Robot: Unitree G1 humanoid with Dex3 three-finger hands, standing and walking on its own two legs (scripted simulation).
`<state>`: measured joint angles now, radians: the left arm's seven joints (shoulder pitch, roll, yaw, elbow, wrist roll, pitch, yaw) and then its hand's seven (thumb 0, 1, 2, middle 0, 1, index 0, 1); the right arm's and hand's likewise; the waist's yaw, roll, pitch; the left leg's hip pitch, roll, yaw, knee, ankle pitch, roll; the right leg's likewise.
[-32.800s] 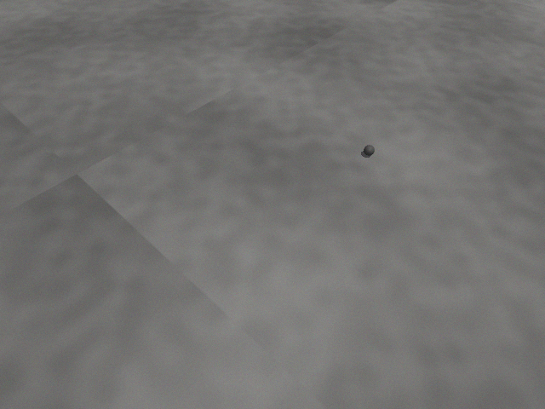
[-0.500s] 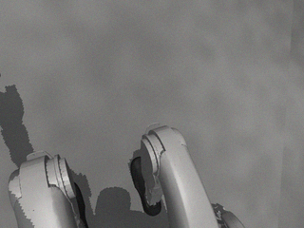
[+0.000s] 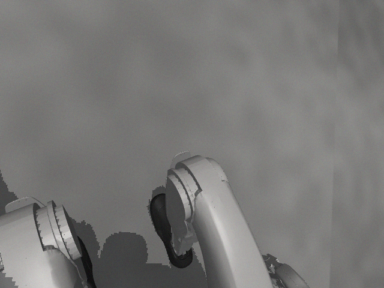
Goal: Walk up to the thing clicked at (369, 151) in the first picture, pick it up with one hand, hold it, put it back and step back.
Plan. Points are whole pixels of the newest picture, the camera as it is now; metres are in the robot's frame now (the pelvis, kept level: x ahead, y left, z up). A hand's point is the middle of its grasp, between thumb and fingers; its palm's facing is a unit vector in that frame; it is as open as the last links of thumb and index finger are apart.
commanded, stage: rest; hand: left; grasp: from above
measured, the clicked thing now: out of the picture +0.48 +0.33 -0.24
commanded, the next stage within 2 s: open in 0.62 s
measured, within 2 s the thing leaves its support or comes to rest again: rests again in 1.26 s
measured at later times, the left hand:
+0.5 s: hand out of the picture +0.47 +0.31 -0.24, palm faces -0.44 -0.13 -0.89, open 7.4 cm
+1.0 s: hand out of the picture +0.48 +0.32 -0.25, palm faces -0.42 -0.12 -0.90, open 9.3 cm
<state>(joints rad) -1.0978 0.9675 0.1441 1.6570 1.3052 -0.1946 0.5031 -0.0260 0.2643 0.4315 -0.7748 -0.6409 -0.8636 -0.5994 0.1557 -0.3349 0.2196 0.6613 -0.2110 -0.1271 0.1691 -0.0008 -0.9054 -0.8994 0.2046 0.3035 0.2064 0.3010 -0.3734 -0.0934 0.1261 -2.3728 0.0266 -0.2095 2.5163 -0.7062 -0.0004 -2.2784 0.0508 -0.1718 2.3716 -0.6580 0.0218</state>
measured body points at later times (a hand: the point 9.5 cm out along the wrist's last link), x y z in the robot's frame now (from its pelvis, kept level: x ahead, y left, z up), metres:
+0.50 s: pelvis +0.00 +0.00 +0.00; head +0.29 +0.11 +0.33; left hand +0.49 +0.32 -0.19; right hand +0.05 -0.25 -0.06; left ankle +0.06 +0.13 -0.27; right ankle +0.11 -0.11 -0.27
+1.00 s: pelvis +0.00 +0.00 +0.00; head +0.29 +0.12 +0.32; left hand +0.50 +0.32 -0.19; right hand +0.03 -0.25 -0.05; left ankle +0.06 +0.13 -0.27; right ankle +0.11 -0.11 -0.27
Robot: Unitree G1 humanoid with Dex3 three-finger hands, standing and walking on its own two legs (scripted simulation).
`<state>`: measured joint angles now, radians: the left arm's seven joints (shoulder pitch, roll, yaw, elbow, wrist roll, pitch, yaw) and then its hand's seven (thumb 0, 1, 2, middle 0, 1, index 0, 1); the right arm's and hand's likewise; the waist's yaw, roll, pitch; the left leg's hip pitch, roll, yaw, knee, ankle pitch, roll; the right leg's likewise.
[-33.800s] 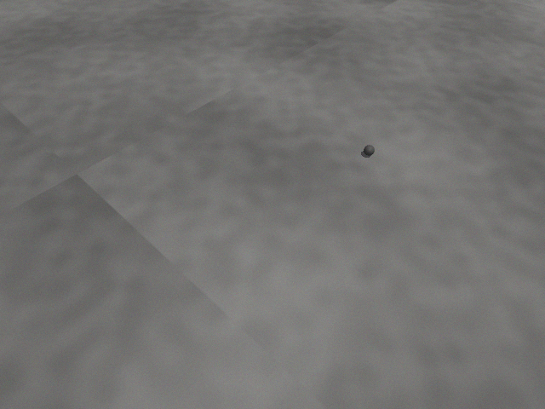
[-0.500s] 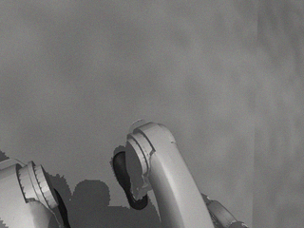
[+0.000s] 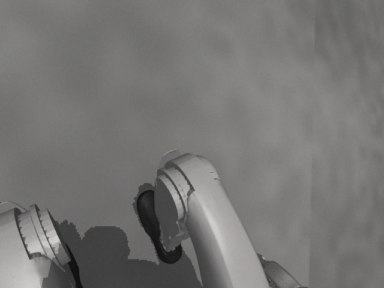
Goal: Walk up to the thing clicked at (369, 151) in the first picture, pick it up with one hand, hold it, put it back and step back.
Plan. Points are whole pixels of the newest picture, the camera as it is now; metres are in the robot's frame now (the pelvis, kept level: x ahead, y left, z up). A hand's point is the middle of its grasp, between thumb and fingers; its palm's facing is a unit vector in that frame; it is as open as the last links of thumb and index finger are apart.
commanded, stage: open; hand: left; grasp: from above
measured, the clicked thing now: out of the picture +0.49 +0.34 -0.28
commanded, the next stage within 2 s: withdraw in 0.60 s
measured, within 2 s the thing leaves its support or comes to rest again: rests again in 0.26 s
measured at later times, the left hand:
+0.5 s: hand out of the picture +0.46 +0.34 -0.25, palm faces -0.44 -0.15 -0.88, open 13.2 cm
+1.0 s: hand out of the picture +0.49 +0.35 -0.19, palm faces -0.29 -0.10 -0.95, open 14.0 cm
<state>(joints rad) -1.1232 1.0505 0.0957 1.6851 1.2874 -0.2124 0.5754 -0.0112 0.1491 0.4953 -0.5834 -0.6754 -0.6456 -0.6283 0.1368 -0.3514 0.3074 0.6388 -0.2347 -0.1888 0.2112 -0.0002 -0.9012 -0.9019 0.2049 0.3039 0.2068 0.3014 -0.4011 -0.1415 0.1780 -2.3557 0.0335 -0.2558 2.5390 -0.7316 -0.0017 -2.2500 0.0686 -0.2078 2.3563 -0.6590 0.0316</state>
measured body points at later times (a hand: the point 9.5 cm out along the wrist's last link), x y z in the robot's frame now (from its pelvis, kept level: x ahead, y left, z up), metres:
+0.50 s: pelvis +0.00 +0.00 +0.00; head +0.28 +0.13 +0.32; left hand +0.48 +0.34 -0.19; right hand +0.04 -0.25 -0.05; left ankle +0.06 +0.13 -0.27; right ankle +0.11 -0.11 -0.27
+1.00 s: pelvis +0.00 +0.00 +0.01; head +0.27 +0.12 +0.34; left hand +0.50 +0.35 -0.14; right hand +0.06 -0.25 -0.05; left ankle +0.06 +0.13 -0.27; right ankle +0.11 -0.11 -0.27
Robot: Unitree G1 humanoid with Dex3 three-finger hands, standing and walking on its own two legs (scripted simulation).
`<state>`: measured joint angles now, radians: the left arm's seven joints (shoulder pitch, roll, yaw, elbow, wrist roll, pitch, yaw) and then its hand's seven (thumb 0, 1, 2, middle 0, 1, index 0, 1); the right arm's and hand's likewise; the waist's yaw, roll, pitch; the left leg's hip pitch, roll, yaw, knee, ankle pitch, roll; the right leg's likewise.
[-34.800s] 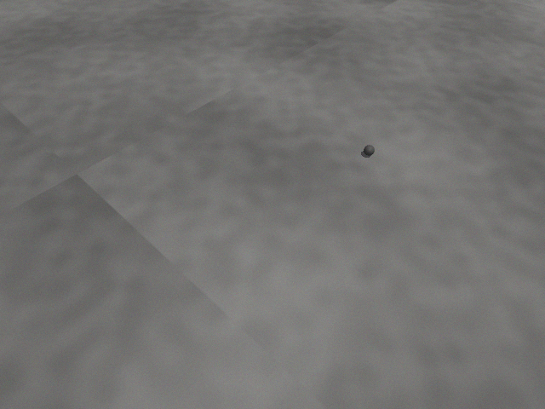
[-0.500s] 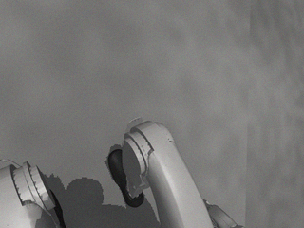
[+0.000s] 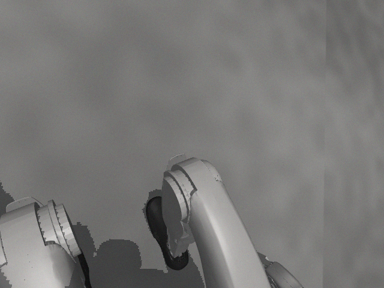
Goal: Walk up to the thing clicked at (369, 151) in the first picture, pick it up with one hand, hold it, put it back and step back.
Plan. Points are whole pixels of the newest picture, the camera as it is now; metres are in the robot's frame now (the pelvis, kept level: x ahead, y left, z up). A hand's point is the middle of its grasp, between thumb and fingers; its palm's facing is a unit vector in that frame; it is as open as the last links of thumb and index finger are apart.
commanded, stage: withdraw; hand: left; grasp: from above
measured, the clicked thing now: out of the picture +0.49 +0.35 -0.29
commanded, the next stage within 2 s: home in 0.62 s
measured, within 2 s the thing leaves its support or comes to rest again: neither
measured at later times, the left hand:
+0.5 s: hand out of the picture +0.45 +0.34 -0.10, palm faces -0.46 -0.10 -0.88, open 14.0 cm
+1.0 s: hand out of the picture +0.47 +0.35 -0.10, palm faces -0.34 -0.19 -0.92, open 12.0 cm
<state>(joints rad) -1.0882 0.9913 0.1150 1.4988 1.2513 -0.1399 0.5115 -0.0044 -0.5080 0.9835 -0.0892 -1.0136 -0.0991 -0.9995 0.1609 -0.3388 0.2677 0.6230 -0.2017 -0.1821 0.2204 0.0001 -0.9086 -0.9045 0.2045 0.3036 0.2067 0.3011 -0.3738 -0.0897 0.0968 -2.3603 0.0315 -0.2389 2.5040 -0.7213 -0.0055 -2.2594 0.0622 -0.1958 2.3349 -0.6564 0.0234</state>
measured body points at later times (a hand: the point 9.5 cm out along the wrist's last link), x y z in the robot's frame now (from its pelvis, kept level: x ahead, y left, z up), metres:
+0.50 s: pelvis -0.02 -0.01 +0.04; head +0.21 +0.10 +0.41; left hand +0.47 +0.34 -0.05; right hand +0.07 -0.28 -0.04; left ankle +0.06 +0.13 -0.28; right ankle +0.11 -0.11 -0.28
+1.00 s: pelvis +0.00 +0.00 +0.04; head +0.24 +0.09 +0.40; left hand +0.49 +0.36 -0.04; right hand +0.05 -0.25 -0.07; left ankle +0.06 +0.13 -0.28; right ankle +0.11 -0.11 -0.28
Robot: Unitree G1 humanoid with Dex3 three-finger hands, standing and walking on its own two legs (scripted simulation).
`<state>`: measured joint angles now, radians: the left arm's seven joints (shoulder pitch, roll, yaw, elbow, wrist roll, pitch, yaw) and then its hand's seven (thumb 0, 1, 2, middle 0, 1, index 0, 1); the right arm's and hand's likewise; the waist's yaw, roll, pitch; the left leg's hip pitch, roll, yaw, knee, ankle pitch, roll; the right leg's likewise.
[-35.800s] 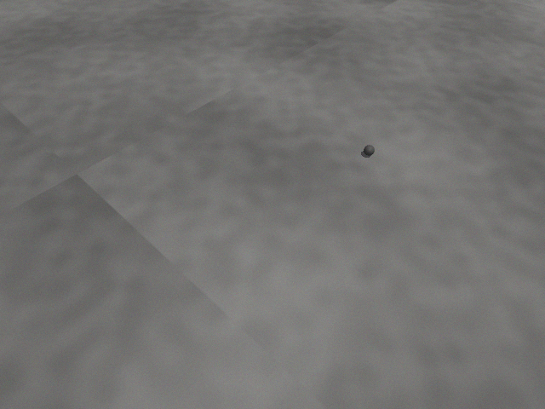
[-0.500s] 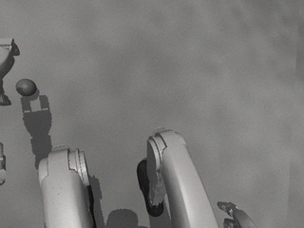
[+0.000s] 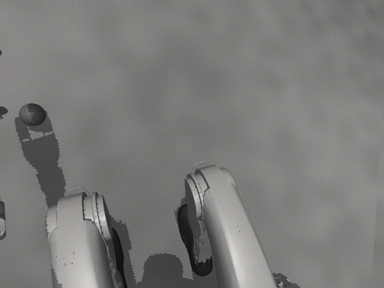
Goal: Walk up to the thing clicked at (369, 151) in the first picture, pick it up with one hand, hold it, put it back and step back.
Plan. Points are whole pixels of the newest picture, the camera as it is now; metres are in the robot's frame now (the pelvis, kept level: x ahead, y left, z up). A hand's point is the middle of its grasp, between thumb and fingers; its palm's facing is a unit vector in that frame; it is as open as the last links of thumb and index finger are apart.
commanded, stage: home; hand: left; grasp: from above
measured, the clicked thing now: (32, 114) +0.53 +0.30 -0.32
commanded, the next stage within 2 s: none
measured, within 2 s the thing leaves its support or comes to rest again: neither
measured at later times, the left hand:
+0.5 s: hand out of the picture +0.30 +0.26 +0.08, palm faces -0.09 -0.83 -0.55, open 7.4 cm
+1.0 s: hand out of the picture +0.23 +0.22 +0.28, palm faces +0.22 -0.95 -0.22, open 7.4 cm
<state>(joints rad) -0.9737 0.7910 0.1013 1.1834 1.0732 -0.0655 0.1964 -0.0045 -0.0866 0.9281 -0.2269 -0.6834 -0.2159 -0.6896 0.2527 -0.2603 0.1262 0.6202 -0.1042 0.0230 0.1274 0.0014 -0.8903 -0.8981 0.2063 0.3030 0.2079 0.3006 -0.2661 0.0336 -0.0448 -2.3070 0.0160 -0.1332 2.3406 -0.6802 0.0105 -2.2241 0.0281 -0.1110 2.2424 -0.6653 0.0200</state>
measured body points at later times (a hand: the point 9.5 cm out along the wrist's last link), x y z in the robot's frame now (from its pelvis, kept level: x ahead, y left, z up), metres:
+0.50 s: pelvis +0.01 +0.00 +0.19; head +0.15 +0.05 +0.61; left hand +0.30 +0.30 +0.11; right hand +0.22 -0.23 +0.09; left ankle +0.07 +0.12 -0.32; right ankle +0.10 -0.12 -0.32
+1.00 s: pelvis +0.07 +0.00 +0.35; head +0.11 +0.02 +0.79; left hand +0.22 +0.27 +0.30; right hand +0.24 -0.22 +0.27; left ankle +0.07 +0.12 -0.32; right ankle +0.10 -0.12 -0.32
